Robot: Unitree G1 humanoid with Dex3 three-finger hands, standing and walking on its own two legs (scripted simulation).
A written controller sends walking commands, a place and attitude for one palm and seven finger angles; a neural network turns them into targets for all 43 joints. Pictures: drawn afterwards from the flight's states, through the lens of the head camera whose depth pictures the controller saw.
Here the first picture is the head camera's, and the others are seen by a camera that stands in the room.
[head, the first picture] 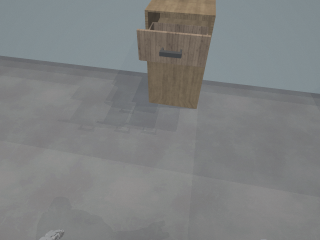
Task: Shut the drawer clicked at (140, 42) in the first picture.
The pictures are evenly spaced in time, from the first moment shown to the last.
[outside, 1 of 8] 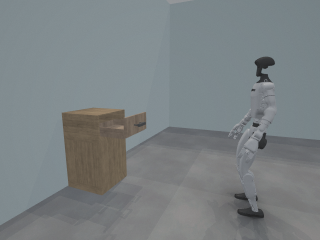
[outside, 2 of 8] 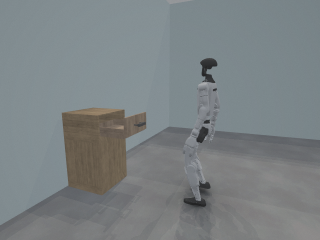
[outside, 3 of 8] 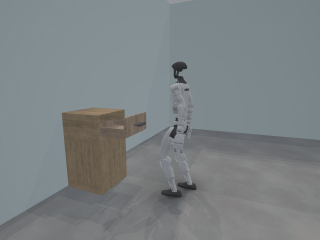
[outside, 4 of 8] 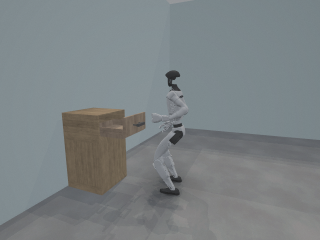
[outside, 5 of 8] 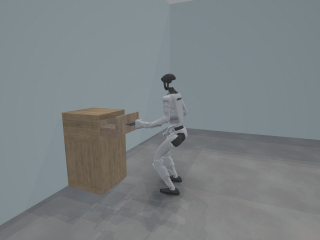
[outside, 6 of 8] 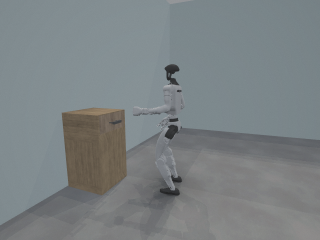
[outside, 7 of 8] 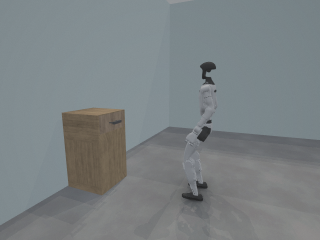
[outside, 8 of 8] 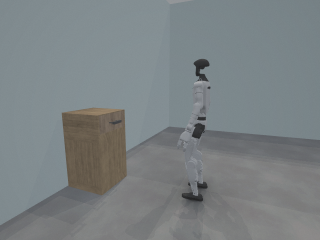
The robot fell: no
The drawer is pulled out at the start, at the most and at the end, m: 0.29 0.29 0.00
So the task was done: yes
